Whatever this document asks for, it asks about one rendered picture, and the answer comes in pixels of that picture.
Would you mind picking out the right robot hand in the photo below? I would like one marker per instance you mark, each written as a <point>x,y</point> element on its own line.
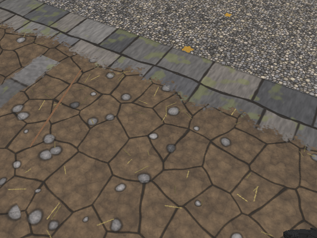
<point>300,233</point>

